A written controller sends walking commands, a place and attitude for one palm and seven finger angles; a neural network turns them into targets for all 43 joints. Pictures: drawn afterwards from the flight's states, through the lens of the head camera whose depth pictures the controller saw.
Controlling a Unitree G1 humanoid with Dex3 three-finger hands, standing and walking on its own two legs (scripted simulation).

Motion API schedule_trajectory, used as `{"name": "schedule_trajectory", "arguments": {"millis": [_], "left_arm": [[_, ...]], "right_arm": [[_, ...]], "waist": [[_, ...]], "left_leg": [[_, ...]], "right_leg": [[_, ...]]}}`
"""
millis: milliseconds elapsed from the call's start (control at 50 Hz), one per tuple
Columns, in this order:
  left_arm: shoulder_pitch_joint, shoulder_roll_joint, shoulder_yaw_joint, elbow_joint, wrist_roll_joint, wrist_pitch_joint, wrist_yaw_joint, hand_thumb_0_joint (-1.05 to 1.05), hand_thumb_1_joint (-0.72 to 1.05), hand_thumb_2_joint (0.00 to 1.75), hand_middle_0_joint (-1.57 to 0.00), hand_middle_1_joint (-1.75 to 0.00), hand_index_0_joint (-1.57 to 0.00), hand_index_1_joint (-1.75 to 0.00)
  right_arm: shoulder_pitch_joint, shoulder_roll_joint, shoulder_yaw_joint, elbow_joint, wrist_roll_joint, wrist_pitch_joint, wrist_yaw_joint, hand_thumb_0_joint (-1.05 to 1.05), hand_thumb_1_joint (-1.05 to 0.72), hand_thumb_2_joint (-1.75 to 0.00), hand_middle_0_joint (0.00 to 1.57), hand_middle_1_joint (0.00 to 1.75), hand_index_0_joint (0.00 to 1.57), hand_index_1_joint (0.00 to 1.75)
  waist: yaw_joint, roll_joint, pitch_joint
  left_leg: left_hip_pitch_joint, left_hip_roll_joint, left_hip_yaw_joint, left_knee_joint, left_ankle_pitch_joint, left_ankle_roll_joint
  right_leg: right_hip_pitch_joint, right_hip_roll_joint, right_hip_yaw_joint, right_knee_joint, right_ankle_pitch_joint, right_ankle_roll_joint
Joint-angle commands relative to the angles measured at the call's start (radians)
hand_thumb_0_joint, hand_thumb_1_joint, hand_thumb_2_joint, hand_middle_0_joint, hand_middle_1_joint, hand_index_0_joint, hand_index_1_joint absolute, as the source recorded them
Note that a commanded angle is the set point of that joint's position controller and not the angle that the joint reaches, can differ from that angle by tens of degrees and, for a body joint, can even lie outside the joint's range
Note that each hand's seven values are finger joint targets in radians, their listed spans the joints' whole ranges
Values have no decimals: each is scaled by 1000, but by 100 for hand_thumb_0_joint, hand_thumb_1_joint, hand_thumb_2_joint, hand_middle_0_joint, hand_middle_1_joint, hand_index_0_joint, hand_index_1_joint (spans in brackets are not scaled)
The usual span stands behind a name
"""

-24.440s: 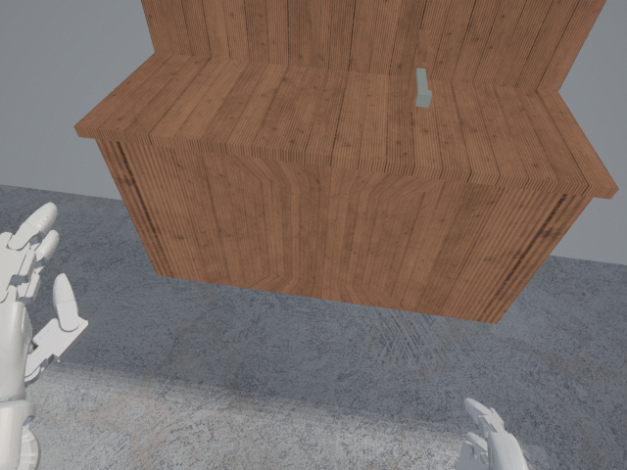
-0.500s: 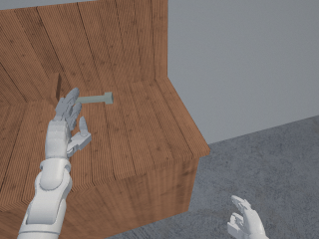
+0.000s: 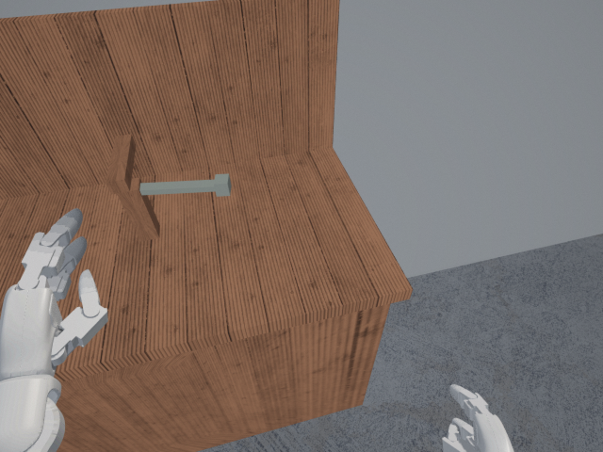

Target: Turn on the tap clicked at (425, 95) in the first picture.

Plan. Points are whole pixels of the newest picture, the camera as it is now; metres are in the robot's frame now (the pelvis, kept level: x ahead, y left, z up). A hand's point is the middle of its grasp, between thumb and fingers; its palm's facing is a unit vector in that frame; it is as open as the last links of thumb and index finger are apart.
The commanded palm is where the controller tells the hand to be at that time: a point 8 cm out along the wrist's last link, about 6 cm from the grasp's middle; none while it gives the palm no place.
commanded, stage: draw the hand back beside the body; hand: left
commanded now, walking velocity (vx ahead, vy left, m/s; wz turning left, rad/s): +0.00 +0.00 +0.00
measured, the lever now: (222, 185) +0.51 +0.21 +0.07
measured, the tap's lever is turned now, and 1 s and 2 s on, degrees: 79 79 79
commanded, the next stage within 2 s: step back with the hand held close in 0.28 s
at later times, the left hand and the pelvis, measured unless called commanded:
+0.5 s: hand (95, 311) +0.20 +0.24 +0.16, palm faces +0.41 -0.83 -0.37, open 7.4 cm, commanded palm +0.15 +0.27 +0.17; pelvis -0.01 -0.01 +0.00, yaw +0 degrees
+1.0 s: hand (47, 387) +0.13 +0.25 +0.15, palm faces +0.38 -0.82 -0.43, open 7.4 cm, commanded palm +0.08 +0.29 +0.17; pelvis -0.08 +0.01 -0.01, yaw +0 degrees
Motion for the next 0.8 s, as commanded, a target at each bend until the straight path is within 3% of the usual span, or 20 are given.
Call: {"name": "schedule_trajectory", "arguments": {"millis": [0, 80, 160, 200, 280, 320, 340, 360, 380, 400, 420, 480, 520, 620, 640, 680, 720, 740, 780], "left_arm": [[-69, 166, 112, -266, -3, -74, 16, 0, 90, 90, -20, -30, -20, -30], [-120, 163, 104, -238, 0, -76, 21, 0, 90, 90, -20, -30, -20, -30], [-123, 164, 105, -236, -1, -78, 24, 0, 90, 90, -20, -30, -20, -30], [-102, 165, 109, -226, -4, -77, 23, 0, 90, 90, -20, -30, -20, -30], [-90, 169, 116, -241, -3, -78, 21, 0, 90, 90, -20, -30, -20, -30], [-85, 175, 123, -241, -5, -78, 19, 0, 90, 90, -20, -30, -20, -30], [-93, 177, 124, -247, -5, -77, 17, 0, 90, 90, -20, -30, -20, -30], [-82, 166, 119, -230, -7, -76, 16, 0, 90, 90, -20, -30, -20, -30], [-125, 190, 129, -279, -7, -82, 19, 0, 90, 90, -20, -30, -20, -30], [-222, 314, 271, -341, -14, -117, 23, 0, 90, 90, -20, -30, -20, -30], [-109, 229, 208, -225, -11, -118, 11, 0, 90, 90, -20, -30, -20, -30], [-15, 173, 160, -220, 2, -119, -3, 0, 90, 90, -20, -30, -20, -30], [18, 173, 154, -242, 2, -113, 0, 0, 90, 90, -20, -30, -20, -30], [52, 213, 186, -285, 6, -108, 13, 0, 90, 90, -20, -30, -20, -30], [41, 243, 209, -315, 9, -112, 17, 0, 90, 90, -20, -30, -20, -30], [67, 234, 209, -313, 8, -115, 22, 0, 90, 90, -20, -30, -20, -30], [66, 233, 207, -321, 8, -116, 26, 0, 90, 90, -20, -30, -20, -30], [58, 251, 220, -342, 10, -118, 30, 0, 90, 90, -20, -30, -20, -30], [71, 224, 202, -323, 12, -120, 35, 0, 90, 90, -20, -30, -20, -30]], "right_arm": [[-138, -109, -33, -163, 5, -69, -12, 0, -90, -90, 20, 30, 20, 30], [-139, -112, -36, -156, 5, -81, -21, 0, -90, -90, 20, 30, 20, 30], [-142, -107, -31, -153, 5, -87, -23, 0, -90, -90, 20, 30, 20, 30], [-145, -107, -31, -156, 3, -88, -23, 0, -90, -90, 20, 30, 20, 30], [-145, -103, -29, -156, 4, -86, -19, 0, -90, -90, 20, 30, 20, 30], [-145, -103, -31, -158, 4, -85, -18, 0, -90, -90, 20, 30, 20, 30], [-147, -107, -30, -158, 6, -84, -18, 0, -90, -90, 20, 30, 20, 30], [-148, -99, -28, -158, 5, -83, -19, 0, -90, -90, 20, 30, 20, 30], [-148, -104, -28, -165, 6, -86, -18, 0, -90, -90, 20, 30, 20, 30], [-143, -111, -19, -206, 14, -73, -25, 0, -90, -90, 20, 30, 20, 30], [-132, -98, -14, -174, 7, -63, -28, 0, -90, -90, 20, 30, 20, 30], [-113, -113, -33, -201, 7, -38, -27, 0, -90, -90, 20, 30, 20, 30], [-108, -121, -40, -220, 10, -27, -29, 0, -90, -90, 20, 30, 20, 30], [-107, -124, -45, -246, 12, -5, -38, 0, -90, -90, 20, 30, 20, 30], [-113, -127, -45, -248, 11, -3, -41, 0, -90, -90, 20, 30, 20, 30], [-107, -122, -46, -255, 13, -2, -43, 0, -90, -90, 20, 30, 20, 30], [-105, -123, -48, -257, 16, -2, -42, 0, -90, -90, 20, 30, 20, 30], [-107, -131, -49, -256, 13, -5, -43, 0, -90, -90, 20, 30, 20, 30], [-98, -128, -48, -257, 15, -10, -43, 0, -90, -90, 20, 30, 20, 30]], "waist": [[-3, 25, -89], [-11, -13, -73], [-5, 16, -85], [-1, -27, -84], [2, 18, -96], [3, -16, -101], [-1, 16, -82], [0, 8, -68], [0, 25, -98], [-12, 5, -29], [-25, -50, -41], [-27, -49, -155], [-27, -19, -196], [-26, -51, -207], [-27, -26, -213], [-25, -37, -214], [-29, -33, -192], [-30, 3, -188], [-33, -17, -171]], "left_leg": [[-32, 16, -18, -44, 191, -1], [-28, 12, -17, -40, 145, 9], [-24, 9, -22, -43, 147, 9], [-31, 9, -20, -40, 150, 12], [-35, 8, -18, -34, 180, 8], [-36, 11, -14, -29, 180, 9], [-44, 10, -19, -33, 172, 7], [-44, 13, -16, -34, 159, 8], [-35, 9, -17, -33, 156, 9], [-96, 35, -29, 10, 112, 31], [-95, 34, -44, 37, 117, 32], [-58, 63, -37, 52, 261, 27], [-54, 76, -34, 52, 332, 26], [-115, 84, -49, 52, 319, 23], [-123, 82, -57, 46, 321, 24], [-150, 85, -59, 46, 294, 24], [-181, 83, -60, 51, 227, 25], [-200, 85, -73, 37, 194, 26], [-247, 84, -80, 29, 82, 30]], "right_leg": [[1, -4, 10, -38, 133, -20], [-27, -5, 11, -43, 95, -17], [-18, -9, 13, -36, 94, -19], [-12, -9, 10, -35, 103, -18], [4, -12, 12, -29, 134, -21], [5, -13, 13, -29, 142, -19], [-4, -11, 14, -33, 127, -22], [-15, -12, 12, -33, 115, -20], [-3, -14, 16, -34, 118, -20], [-94, -67, 109, -66, 209, -10], [-108, -99, 106, -61, 249, -9], [-80, -110, 91, 8, 375, -2], [-76, -106, 82, 38, 392, 5], [-92, -100, 83, 53, 336, 10], [-90, -102, 85, 63, 335, 7], [-94, -98, 84, 70, 305, 11], [-122, -101, 97, 58, 251, 10], [-124, -99, 100, 61, 212, 8], [-136, -90, 102, 52, 121, 9]]}}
